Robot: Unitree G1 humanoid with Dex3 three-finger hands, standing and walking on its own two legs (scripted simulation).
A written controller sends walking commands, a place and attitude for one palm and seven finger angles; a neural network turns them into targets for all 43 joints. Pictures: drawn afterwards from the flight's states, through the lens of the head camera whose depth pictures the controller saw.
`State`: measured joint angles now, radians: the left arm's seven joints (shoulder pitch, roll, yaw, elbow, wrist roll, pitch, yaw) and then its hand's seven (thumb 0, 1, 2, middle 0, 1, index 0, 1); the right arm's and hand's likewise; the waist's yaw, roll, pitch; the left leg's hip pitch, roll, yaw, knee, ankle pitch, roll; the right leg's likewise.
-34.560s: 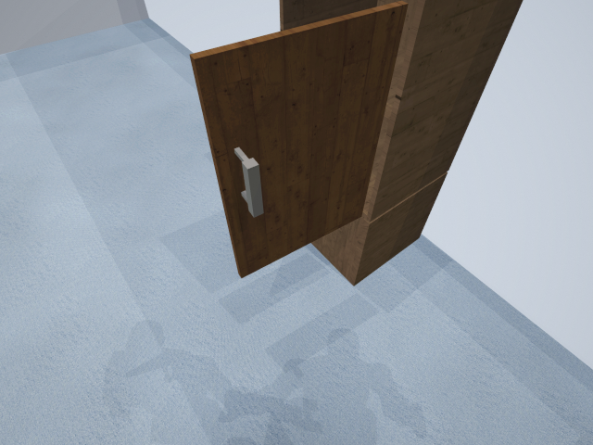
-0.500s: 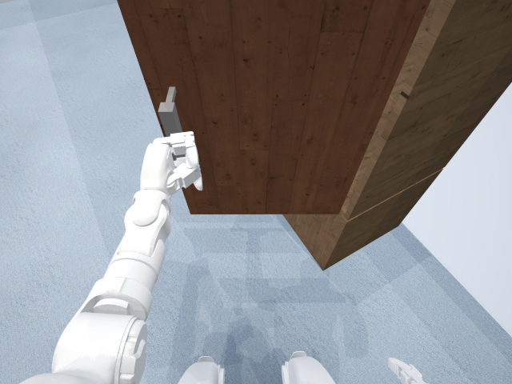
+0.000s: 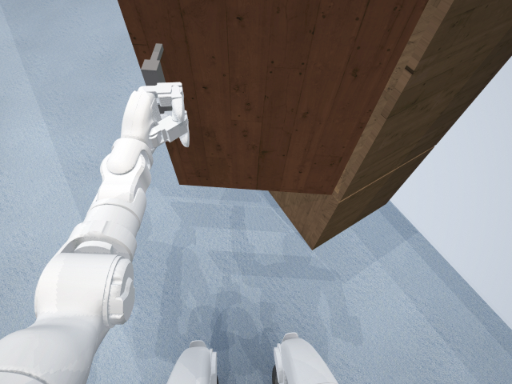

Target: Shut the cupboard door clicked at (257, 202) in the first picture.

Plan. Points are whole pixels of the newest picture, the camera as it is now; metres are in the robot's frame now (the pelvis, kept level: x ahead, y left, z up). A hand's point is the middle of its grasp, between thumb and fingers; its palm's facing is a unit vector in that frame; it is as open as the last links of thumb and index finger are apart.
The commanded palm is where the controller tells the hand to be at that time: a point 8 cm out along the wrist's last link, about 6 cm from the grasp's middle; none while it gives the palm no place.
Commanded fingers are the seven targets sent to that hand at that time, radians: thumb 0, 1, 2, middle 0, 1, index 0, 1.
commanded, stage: push the door shut along its arc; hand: left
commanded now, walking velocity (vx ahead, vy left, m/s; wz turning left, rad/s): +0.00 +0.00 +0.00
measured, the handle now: (163, 89) +0.57 +0.12 +0.09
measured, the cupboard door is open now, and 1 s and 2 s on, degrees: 55 46 38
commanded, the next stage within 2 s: pull the fist back off the door in 1.12 s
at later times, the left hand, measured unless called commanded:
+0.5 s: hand (219, 86) +0.56 +0.02 +0.10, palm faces -0.32 -0.95 -0.01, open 3.1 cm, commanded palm +0.56 +0.09 +0.09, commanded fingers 0.00 0.90 0.90 -1.30 -1.50 -1.30 -1.50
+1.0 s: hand (225, 81) +0.58 +0.01 +0.10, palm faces -0.42 -0.91 -0.03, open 3.3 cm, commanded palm +0.61 +0.04 +0.09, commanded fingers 0.00 0.90 0.90 -1.30 -1.50 -1.30 -1.50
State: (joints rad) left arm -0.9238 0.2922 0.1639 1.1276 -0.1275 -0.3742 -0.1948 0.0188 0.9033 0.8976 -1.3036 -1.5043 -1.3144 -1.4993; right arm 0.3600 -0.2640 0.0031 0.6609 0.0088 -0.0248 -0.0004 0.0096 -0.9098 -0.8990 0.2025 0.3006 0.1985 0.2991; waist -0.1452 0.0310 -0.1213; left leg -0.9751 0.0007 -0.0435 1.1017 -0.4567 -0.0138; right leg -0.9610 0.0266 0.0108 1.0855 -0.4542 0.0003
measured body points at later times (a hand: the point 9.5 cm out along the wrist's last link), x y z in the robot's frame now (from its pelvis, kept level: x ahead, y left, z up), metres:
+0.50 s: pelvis +0.00 +0.00 -0.02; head +0.15 -0.01 +0.40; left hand +0.57 +0.07 +0.11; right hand -0.03 -0.26 -0.14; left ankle +0.04 +0.13 -0.65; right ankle +0.03 -0.12 -0.65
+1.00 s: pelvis +0.00 -0.01 -0.03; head +0.17 +0.00 +0.38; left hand +0.60 +0.06 +0.10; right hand -0.04 -0.27 -0.14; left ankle +0.04 +0.13 -0.65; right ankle +0.03 -0.12 -0.65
